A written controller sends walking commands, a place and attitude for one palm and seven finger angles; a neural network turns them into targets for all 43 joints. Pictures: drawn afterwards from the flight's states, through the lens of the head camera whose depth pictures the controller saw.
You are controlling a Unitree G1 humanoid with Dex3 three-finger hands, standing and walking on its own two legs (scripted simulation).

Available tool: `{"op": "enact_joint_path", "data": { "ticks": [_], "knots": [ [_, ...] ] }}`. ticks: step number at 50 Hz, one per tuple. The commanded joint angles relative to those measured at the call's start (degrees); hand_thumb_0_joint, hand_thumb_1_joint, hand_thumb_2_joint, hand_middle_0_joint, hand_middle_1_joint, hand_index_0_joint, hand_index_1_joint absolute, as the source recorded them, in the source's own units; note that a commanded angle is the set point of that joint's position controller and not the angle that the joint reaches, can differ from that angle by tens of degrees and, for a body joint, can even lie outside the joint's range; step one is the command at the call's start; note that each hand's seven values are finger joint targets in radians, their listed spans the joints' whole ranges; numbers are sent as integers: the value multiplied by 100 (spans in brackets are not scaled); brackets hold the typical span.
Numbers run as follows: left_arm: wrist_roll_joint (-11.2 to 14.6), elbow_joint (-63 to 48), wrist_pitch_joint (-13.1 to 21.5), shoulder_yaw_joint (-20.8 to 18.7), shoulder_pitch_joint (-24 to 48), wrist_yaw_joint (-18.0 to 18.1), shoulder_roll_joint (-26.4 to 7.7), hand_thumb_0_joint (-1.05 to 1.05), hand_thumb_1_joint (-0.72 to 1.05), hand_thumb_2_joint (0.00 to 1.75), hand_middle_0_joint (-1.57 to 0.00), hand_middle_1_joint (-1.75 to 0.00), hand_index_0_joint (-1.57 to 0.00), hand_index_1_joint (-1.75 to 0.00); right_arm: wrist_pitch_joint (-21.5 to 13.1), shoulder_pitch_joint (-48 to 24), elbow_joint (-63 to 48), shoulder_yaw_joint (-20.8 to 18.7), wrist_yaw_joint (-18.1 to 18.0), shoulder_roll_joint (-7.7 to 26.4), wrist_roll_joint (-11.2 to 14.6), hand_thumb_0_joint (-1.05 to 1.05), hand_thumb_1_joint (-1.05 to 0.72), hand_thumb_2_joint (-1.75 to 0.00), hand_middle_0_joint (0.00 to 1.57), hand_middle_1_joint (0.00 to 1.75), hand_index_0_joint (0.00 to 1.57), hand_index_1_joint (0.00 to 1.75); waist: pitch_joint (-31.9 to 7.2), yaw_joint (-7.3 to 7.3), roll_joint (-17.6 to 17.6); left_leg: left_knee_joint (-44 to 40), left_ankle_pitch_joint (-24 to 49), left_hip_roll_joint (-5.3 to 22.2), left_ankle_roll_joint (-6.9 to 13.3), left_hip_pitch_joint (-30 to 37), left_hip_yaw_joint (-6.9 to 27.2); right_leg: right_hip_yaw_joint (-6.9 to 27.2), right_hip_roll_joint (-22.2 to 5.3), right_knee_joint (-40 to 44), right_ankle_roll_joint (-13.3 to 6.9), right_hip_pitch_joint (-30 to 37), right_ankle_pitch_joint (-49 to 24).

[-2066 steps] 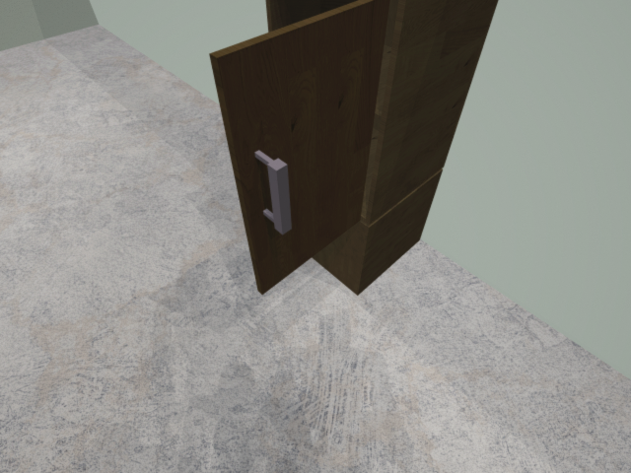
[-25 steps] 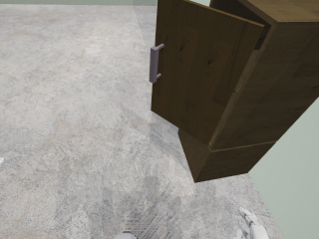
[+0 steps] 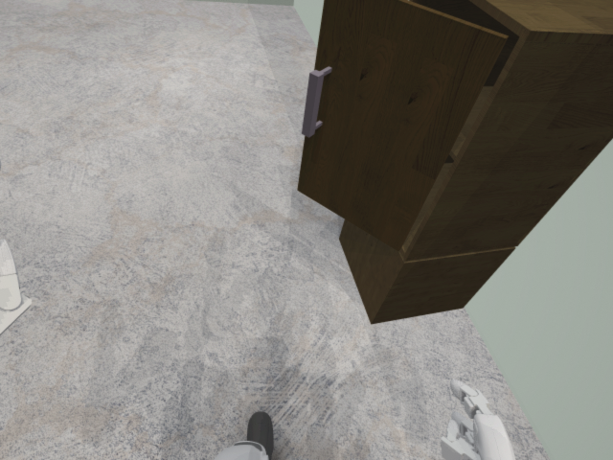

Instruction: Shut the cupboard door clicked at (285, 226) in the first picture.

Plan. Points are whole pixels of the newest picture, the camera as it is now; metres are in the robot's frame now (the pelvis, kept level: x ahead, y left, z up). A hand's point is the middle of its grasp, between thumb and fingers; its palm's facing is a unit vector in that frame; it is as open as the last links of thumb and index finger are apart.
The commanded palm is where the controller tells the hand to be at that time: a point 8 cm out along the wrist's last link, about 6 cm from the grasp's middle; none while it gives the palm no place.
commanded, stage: stop stepping back and stand still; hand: left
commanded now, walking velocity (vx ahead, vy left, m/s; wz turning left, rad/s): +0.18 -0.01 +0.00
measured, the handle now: (317, 102) +0.89 +0.02 +0.01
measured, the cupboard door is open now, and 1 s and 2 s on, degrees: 40 40 40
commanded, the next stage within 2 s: let the arm hang, fingers relaxed in 0.86 s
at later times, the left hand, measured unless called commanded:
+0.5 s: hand out of the picture +0.10 +0.32 +0.20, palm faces +0.28 -0.82 -0.50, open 7.4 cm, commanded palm +0.06 +0.36 +0.19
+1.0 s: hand out of the picture +0.10 +0.36 +0.16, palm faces +0.32 -0.78 -0.55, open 7.4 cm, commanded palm none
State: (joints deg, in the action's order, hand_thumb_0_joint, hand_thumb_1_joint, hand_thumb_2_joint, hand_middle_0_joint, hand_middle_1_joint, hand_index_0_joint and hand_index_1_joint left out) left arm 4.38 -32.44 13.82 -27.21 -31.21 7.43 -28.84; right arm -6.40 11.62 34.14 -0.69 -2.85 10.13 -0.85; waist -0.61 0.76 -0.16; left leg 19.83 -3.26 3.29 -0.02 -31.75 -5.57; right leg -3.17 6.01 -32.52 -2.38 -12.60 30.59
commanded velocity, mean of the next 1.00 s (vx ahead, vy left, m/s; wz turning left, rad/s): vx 0.17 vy -0.12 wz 0.00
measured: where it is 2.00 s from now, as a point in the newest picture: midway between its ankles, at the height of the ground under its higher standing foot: outside the picture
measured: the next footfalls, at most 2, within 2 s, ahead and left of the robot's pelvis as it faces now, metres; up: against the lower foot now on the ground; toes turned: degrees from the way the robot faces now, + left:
left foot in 0.16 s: +0.10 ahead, +0.10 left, +0.00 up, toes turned -3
right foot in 0.46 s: -0.12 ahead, +0.00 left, +0.00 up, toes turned -17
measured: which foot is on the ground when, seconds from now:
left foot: down 0.00-0.02, up 0.04-0.14, down 0.16-0.42, up 0.44-0.66, down 0.68-1.00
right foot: down 0.00-0.16, up 0.18-0.44, down 0.46-0.68, up 0.70-0.92, down 0.94-1.00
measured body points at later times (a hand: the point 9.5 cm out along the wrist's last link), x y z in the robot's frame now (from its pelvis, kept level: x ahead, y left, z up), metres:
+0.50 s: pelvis -0.13 +0.09 +0.00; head -0.14 +0.12 +0.45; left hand +0.08 +0.36 +0.22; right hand -0.01 -0.16 -0.07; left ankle -0.01 +0.16 -0.68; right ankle -0.16 +0.01 -0.73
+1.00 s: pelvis -0.14 +0.12 +0.00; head -0.14 +0.11 +0.45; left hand +0.08 +0.40 +0.19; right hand -0.03 -0.11 -0.12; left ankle -0.08 +0.25 -0.70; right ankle -0.14 +0.02 -0.73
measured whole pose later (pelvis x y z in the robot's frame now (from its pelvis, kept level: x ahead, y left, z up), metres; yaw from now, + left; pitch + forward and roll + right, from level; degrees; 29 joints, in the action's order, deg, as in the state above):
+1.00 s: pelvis -0.14 +0.12 +0.00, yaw -6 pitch +0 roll -1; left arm -0.5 -22.6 9.3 -22.3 -28.2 7.8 -25.5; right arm -3.1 15.3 38.8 0.9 -1.1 10.2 -0.4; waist -0.8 0.2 2.8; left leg 48.6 -27.2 6.1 -1.5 -27.1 -2.7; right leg -8.2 -0.9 -35.9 -2.6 -17.3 18.1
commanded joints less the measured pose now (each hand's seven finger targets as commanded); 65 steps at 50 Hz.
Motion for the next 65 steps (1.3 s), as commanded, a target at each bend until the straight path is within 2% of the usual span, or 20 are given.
{"op": "enact_joint_path", "data": {
  "ticks": [1,2,4,6,8,10,19,21,23,24,32,34,37,39,44,47,48,52,58,65],
  "knots": [
    [6,-1756,224,-837,48,238,-1152,0,90,90,-20,-30,-20,-30,-136,-186,-497,-363,-34,866,-51,0,-90,-90,20,30,20,30,-888,14,-698,3517,-1668,-323,-443,3019,207,1933,-2146,2493,-818,-3155,1003],
    [-64,-1352,37,-637,307,253,-948,0,90,90,-20,-30,-20,-30,-67,-154,-450,-341,-102,775,5,0,-90,-90,20,30,20,30,-407,18,-1401,4541,-1834,-275,-335,2482,932,2418,-2514,2458,-1111,-3649,1887],
    [-141,-1192,-115,-445,1275,313,-826,0,90,90,-20,-30,-20,-30,36,-70,-434,-165,-197,796,-58,0,-90,-90,20,30,20,30,70,201,-878,3670,-2101,91,-172,2206,960,1385,-2005,1805,-608,-3425,1655],
    [-235,-340,-192,-68,1947,376,-451,0,90,90,-20,-30,-20,-30,-34,-173,-278,-72,-311,926,17,0,-90,-90,20,30,20,30,539,290,880,1091,-2032,94,-54,1649,936,644,-1147,337,-109,-2252,461],
    [-292,-451,-53,43,2514,427,-430,0,90,90,-20,-30,-20,-30,-338,-192,-453,-97,-352,998,142,0,-90,-90,20,30,20,30,533,87,1930,-1040,-3620,1193,425,793,2860,260,-363,-1135,316,-1191,-422],
    [-273,-608,-51,-7,1967,306,-489,0,90,90,-20,-30,-20,-30,-458,-367,-442,-78,-252,850,56,0,-90,-90,20,30,20,30,-42,66,1790,-2002,-5042,1406,-273,911,3595,481,-126,-2404,268,-1155,-230],
    [-69,-990,-540,-536,-467,276,-941,0,90,90,-20,-30,-20,-30,115,-389,-763,-138,-39,649,-42,0,-90,-90,20,30,20,30,-670,-154,1217,-677,-2915,285,-742,356,353,-765,160,768,-223,1811,-244],
    [-57,-1040,-548,-681,103,249,-1187,0,90,90,-20,-30,-20,-30,245,-212,-561,-142,-64,591,83,0,-90,-90,20,30,20,30,-517,-35,-988,3061,-2107,-183,-362,150,-123,1290,-1917,1899,-1066,637,-245],
    [-12,-967,-239,-1275,1273,378,-1690,0,90,90,-20,-30,-20,-30,212,-419,-549,-128,-62,825,-46,0,-90,-90,20,30,20,30,270,151,-864,5246,-2047,262,-214,-634,948,2610,-3152,2522,-1575,-897,587],
    [-95,-755,-157,-800,1553,382,-1191,0,90,90,-20,-30,-20,-30,185,-341,-531,-107,-9,698,-17,0,-90,-90,20,30,20,30,-159,242,-899,4874,-2118,449,-190,-636,980,2189,-2978,2359,-936,-593,1539],
    [-214,-1040,-179,48,1349,441,-597,0,90,90,-20,-30,-20,-30,16,-319,-544,-91,-369,825,34,0,-90,-90,20,30,20,30,172,158,348,1009,-1877,50,-45,2038,-396,45,-1421,450,-535,-1271,868],
    [-137,-1544,-20,-328,1163,437,-839,0,90,90,-20,-30,-20,-30,-39,-222,-760,-191,-371,1117,66,0,-90,-90,20,30,20,30,195,156,2459,-718,-2270,1861,637,2691,3120,-462,-403,-2222,139,-2478,461],
    [-206,-1581,144,-819,630,267,-1074,0,90,90,-20,-30,-20,-30,-101,-412,-638,-185,-207,884,-62,0,-90,-90,20,30,20,30,220,75,1638,-1111,-3332,2061,928,1197,2893,440,-881,-2868,170,-1784,-569],
    [-246,-1680,152,-841,263,247,-955,0,90,90,-20,-30,-20,-30,-98,-413,-576,-195,-99,853,-20,0,-90,-90,20,30,20,30,-36,-53,1741,-886,-3054,1555,585,832,1429,-26,-744,-1982,188,-886,-969],
    [-214,-567,-176,-600,-304,327,-542,0,90,90,-20,-30,-20,-30,84,-192,-692,-183,-92,827,52,0,-90,-90,20,30,20,30,-307,-48,1057,240,-3397,951,183,119,324,-581,-342,164,102,955,-687],
    [-198,-456,-202,-701,257,457,-928,0,90,90,-20,-30,-20,-30,71,-205,-690,-137,-130,734,41,0,-90,-90,20,30,20,30,-118,-26,-1191,3582,-2437,-70,-66,-627,185,2752,-2502,1863,-963,589,-1104],
    [-737,3329,-1098,1924,546,-397,812,0,90,90,-20,-30,-20,-30,10,-547,-93,-123,386,855,108,0,-90,-90,20,30,20,30,192,174,-636,3758,-3120,596,-100,-819,311,1058,-3319,999,-793,-58,-3659],
    [-541,4240,-1529,2269,1243,-696,1000,0,90,90,-20,-30,-20,-30,641,291,121,-86,322,818,1,0,-90,-90,20,30,20,30,24,208,-1621,2025,-785,-51,-75,1339,115,-36,-1756,-50,-231,-960,-3653],
    [-559,6480,-1532,2398,1730,-709,872,0,90,90,-20,-30,-20,-30,722,-57,797,-15,285,1024,-152,0,-90,-90,20,30,20,30,259,67,124,704,-684,440,158,1258,881,123,-1264,495,154,-705,-891],
    [-544,8225,-1307,2422,1413,-659,1185,0,90,90,-20,-30,-20,-30,648,206,1685,-38,175,596,-95,0,-90,-90,20,30,20,30,-524,-6,769,535,-199,367,29,1918,470,246,-1396,1146,-2,322,-2423]
  ]
}}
